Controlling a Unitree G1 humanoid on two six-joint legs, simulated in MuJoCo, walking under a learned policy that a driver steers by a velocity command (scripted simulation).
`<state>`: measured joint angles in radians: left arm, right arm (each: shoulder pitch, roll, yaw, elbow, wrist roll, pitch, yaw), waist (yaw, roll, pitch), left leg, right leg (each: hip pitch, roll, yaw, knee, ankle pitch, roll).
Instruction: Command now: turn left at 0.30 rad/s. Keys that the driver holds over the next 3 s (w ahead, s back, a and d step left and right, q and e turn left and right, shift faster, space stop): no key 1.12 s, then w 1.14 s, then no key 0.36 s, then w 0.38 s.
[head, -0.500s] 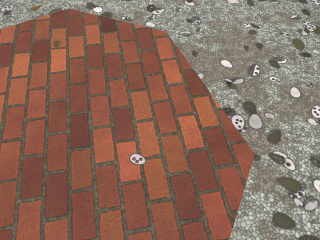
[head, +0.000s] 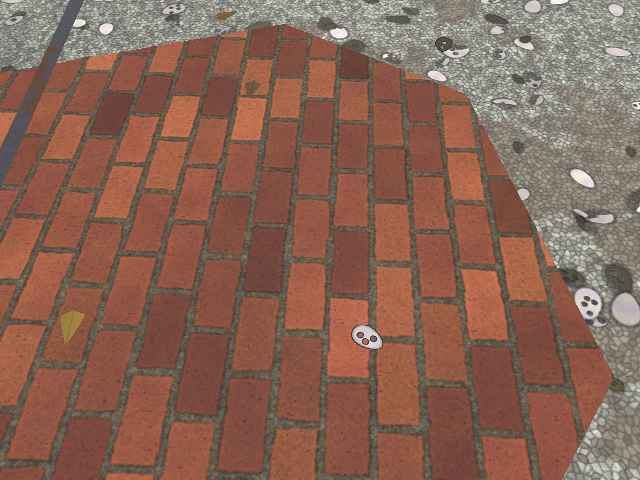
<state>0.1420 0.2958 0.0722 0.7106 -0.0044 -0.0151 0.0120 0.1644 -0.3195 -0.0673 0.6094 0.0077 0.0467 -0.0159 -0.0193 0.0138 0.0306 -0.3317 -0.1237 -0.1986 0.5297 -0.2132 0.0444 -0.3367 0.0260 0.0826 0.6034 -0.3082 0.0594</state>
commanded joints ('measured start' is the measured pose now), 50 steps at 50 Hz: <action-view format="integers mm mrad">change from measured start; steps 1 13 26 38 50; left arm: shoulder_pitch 24 -14 25 63 94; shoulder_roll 102 104 67 77 70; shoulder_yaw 25 4 -14 -9 -9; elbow -65 -41 28 131 235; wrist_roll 15 4 15 10 6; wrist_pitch -29 10 -3 5 13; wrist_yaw -10 -4 5 25 38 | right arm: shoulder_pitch -4 19 36 63 94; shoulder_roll -108 -23 -43 -22 -16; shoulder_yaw -22 -7 7 15 16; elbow -59 -7 24 73 159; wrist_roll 3 5 -24 -20 -15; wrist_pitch -10 -16 -51 -63 -65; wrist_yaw -4 4 1 1 -3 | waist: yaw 25 15 31 31 33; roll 103 -194 44 4 0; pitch -127 -110 -27 -26 -8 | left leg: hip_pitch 72 78 91 107 108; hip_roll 211 105 183 164 146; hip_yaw -254 178 51 69 94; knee -72 -14 -112 -112 -120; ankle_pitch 117 -111 82 111 112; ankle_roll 88 -135 -12 -6 -14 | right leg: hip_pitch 168 216 151 165 170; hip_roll -66 -195 -67 -73 -69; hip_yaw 26 103 -29 -25 -30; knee -240 -178 -129 -141 -155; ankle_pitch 207 578 188 213 215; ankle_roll -52 -236 -18 2 0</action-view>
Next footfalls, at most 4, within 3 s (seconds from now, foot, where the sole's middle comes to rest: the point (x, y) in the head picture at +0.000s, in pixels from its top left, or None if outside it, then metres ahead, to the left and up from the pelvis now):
0.02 right None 0.05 -0.14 -0.77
0.30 left None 0.02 0.13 -0.77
1.82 left None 0.43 0.13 -0.77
2.36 right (367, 356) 0.74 -0.09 -0.77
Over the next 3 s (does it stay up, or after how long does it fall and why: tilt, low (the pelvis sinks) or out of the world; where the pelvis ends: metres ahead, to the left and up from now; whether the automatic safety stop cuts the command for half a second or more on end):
stays up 0.73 0.02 0.01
